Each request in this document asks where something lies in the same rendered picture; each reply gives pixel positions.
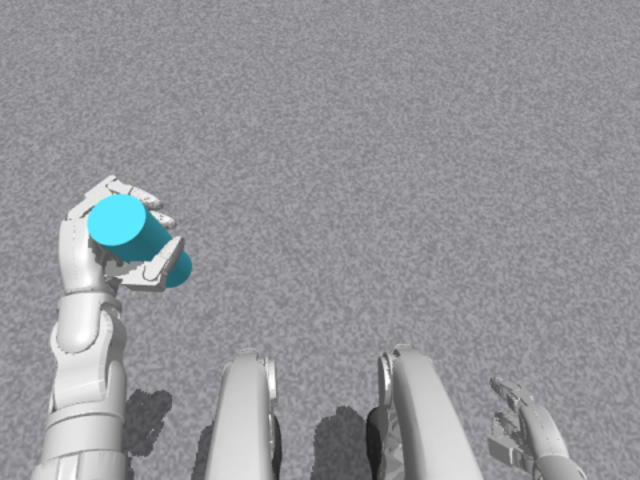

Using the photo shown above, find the can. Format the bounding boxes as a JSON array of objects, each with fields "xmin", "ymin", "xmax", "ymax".
[{"xmin": 87, "ymin": 194, "xmax": 192, "ymax": 288}]

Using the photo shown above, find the right robot arm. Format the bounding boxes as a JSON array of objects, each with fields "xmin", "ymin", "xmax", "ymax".
[{"xmin": 532, "ymin": 455, "xmax": 588, "ymax": 480}]

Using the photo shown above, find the left robot hand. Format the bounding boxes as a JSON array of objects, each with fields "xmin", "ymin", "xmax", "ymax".
[{"xmin": 58, "ymin": 175, "xmax": 185, "ymax": 298}]

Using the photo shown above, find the right robot foot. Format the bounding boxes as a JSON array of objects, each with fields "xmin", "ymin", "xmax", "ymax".
[{"xmin": 366, "ymin": 407, "xmax": 382, "ymax": 480}]

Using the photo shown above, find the left robot arm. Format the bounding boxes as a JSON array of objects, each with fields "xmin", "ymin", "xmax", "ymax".
[{"xmin": 29, "ymin": 290, "xmax": 127, "ymax": 480}]

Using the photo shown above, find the right robot hand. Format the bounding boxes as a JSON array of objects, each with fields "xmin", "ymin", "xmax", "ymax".
[{"xmin": 487, "ymin": 376, "xmax": 570, "ymax": 475}]

